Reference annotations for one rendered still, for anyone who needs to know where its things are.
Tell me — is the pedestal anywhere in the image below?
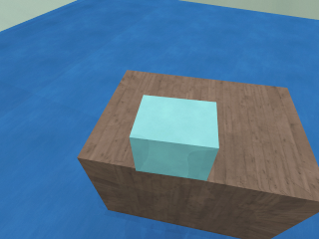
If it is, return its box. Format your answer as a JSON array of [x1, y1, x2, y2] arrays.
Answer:
[[77, 70, 319, 239]]

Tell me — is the carton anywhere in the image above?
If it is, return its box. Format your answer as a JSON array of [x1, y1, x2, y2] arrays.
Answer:
[[130, 95, 219, 181]]

